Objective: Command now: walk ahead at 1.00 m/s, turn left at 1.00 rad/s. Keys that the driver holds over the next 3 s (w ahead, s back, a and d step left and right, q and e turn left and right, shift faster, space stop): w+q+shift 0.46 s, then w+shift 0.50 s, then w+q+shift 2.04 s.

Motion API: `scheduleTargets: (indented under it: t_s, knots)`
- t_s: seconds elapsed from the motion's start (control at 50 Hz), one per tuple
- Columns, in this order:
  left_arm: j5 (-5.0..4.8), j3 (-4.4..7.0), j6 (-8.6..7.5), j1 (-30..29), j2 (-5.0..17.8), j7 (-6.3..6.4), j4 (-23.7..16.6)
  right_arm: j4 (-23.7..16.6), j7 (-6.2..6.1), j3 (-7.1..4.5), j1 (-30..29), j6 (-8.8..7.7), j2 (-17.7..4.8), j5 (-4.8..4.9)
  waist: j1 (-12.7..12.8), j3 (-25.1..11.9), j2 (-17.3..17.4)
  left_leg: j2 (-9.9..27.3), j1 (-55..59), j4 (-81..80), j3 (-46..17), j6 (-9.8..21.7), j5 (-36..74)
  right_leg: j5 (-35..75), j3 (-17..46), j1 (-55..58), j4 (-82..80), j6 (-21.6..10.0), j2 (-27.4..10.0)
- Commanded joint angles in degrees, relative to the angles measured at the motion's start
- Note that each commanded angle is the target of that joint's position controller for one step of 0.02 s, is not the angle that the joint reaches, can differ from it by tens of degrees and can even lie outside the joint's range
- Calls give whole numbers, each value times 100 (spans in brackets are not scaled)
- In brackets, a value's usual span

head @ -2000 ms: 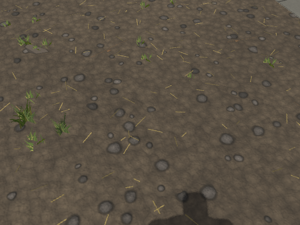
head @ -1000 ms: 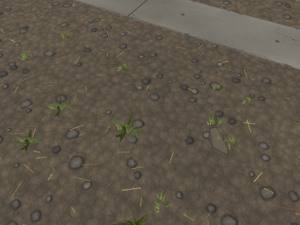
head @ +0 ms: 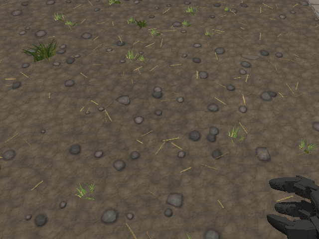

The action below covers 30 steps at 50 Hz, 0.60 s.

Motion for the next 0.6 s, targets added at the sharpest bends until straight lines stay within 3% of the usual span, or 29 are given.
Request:
scheduleTargets:
  t_s: [0.02, 0.04, 0.06, 0.08, 0.1, 0.12, 0.14, 0.16, 0.18, 0.22, 0.24, 0.26, 0.3, 0.36, 0.4, 0.44, 0.46, 0.48, 0.5, 0.52, 0.54, 0.56, 0.58, 0.6]
  knots:
    - [-25, 155, -58, -607, 1004, 81, -560, -86, -4, -29, 340, -54, -193, 27, -819, 211, -629, -579, 1777, -609, 600, 271, -19, 7453, -52, -1004, 235, -568, -1209]
    - [-16, 207, 35, -698, 1206, 110, -606, 88, -71, -109, 949, -67, -362, 45, -1178, -155, -753, -760, 2400, -625, 590, 347, -312, 8242, -29, -875, 1116, -578, -1317]
    - [-2, 257, 132, -924, 1372, 129, -709, 381, -148, -227, 1973, -72, -568, 56, -1673, -656, -857, -910, 3440, -623, 460, 466, -598, 8643, 83, -1047, 2370, -634, -1447]
    - [12, 268, 214, -1198, 1361, 117, -862, 816, -261, -405, 3250, -85, -823, 62, -2156, -1193, -699, -986, 5022, -1096, 91, 650, -740, 7942, 235, -1825, 4125, -641, -1437]
    - [18, 260, 254, -1343, 1086, 67, -922, 931, -418, -644, 3176, -6, -1126, 272, -1964, -1112, 289, -705, 6064, -1680, -785, 776, -1114, 2947, 302, -3267, 6392, -454, -420]
    - [81, 53, 187, -715, 385, -27, -1489, 580, -437, -677, 2300, 70, -1749, 52, -735, -1293, 1306, 643, 6896, -2030, -3603, 1512, -509, -563, 800, -5386, 8264, -163, 155]
    - [-2, 40, 28, -1203, 712, -26, -1868, 396, -505, -719, 2776, 136, -1735, -22, -1186, -2149, 585, 1085, 7293, -3167, -5151, 2065, -1855, -297, 1958, -6027, 8457, -193, 193]
    - [-7, -2, -77, -1556, 733, -26, -1900, 616, -569, -695, 2762, 79, -1470, 12, -1046, -1233, -18, 1115, 6436, -3788, -5205, 1798, -2181, -7, 2136, -6261, 7790, -237, -144]
    - [23, -46, -86, -1738, 673, -3, -1899, 770, -609, -627, 2644, -32, -1207, 67, -755, -459, -401, 870, 5419, -3854, -4699, 1579, -1728, 151, 2141, -6005, 7052, -231, -380]
    - [233, -95, 110, -1532, 619, 21, -1746, 765, -673, -512, 2241, -246, -976, 88, -237, -64, -613, 338, 3975, -3796, -3703, 1362, -685, -9, 2141, -5136, 6281, -103, -611]
    - [270, -100, 233, -1512, 598, 9, -1713, 781, -649, -444, 2213, -322, -835, 119, -142, -5, -585, 165, 3453, -3851, -3449, 1337, -500, -168, 2098, -4856, 5920, -22, -687]
    - [261, -116, 304, -1699, 536, -12, -1787, 813, -611, -416, 2252, -388, -784, 137, -140, 88, -540, 18, 3058, -3952, -3262, 1311, -473, -255, 2030, -4695, 5434, 37, -727]
    - [190, -209, 314, -2544, 322, -64, -2129, 849, -559, -431, 2303, -470, -806, 117, -317, 373, -430, -255, 2444, -4231, -3022, 1213, -326, 628, 1830, -4467, 4381, 90, -682]
    - [48, -289, 269, -3082, 147, -119, -2298, 957, -473, -496, 2468, -510, -873, 162, -590, 260, -188, -482, 2405, -4170, -2790, 828, 659, 2532, 1744, -3662, 2985, -38, -366]
    - [-9, -263, 253, -3249, 248, -107, -2349, 1055, -452, -534, 2670, -508, -950, 216, -758, 115, -55, -322, 2882, -4025, -2933, 674, 1275, 2851, 1736, -3319, 2457, -160, -171]
    - [-15, -190, 231, -3044, 444, -57, -2307, 1103, -498, -569, 2702, -472, -1037, 207, -668, -83, -1, -275, 3467, -3443, -3041, 433, 2174, 2539, 1819, -2815, 1932, -267, 42]
    - [-21, -95, 214, -2561, 665, 2, -2166, 1122, -510, -599, 2688, -458, -1173, 182, -451, -443, -14, -310, 3729, -2741, -3029, 283, 2993, 2093, 1820, -2237, 1906, -323, 225]
    - [-30, 33, 184, -1582, 896, 77, -1930, 1137, -494, -630, 2521, -459, -1378, 143, 149, -964, -73, -354, 3718, -1563, -2832, 146, 3459, 1686, 1693, -1283, 1884, -400, 280]
    - [19, 171, 162, -330, 1151, 191, -1621, 1099, -470, -575, 2285, -519, -1205, 90, 798, -1481, -110, -536, 3044, -22, -2585, 26, 3069, 1137, 1845, 40, 2096, -526, -76]
    - [222, 288, 113, 557, 1528, 278, -1433, 910, -496, -340, 2308, -599, -288, 118, 881, -2076, -1337, -1058, 1740, 2146, -2087, -63, -537, -989, 3644, 1262, 1721, -815, -1485]
    - [233, 350, 113, -195, 1787, 176, -1473, 679, -484, -184, 3010, -610, -70, 276, 27, -2468, -2888, -1313, 614, 2962, -1658, -177, -2272, -1617, 7032, 1302, 247, -1370, -2469]
    - [164, 265, 139, -1002, 1045, 98, -1632, 959, -546, -184, 2743, -509, -410, 79, -70, -1481, -1700, -690, 244, 3151, -1522, -109, -1657, -2374, 6750, 448, 170, -1506, -2232]
    - [109, 174, 146, -1242, 610, 48, -1582, 972, -476, -200, 2282, -459, -506, -34, -61, -827, -727, -458, 334, 2897, -1379, -168, -1229, -1811, 5693, -377, 238, -1520, -1947]
    - [145, 143, 133, -1208, 475, 19, -1426, 892, -402, -184, 1886, -428, -450, -98, -74, -458, -229, -339, 440, 2611, -1328, -190, -1171, -946, 4947, -950, 228, -1445, -1691]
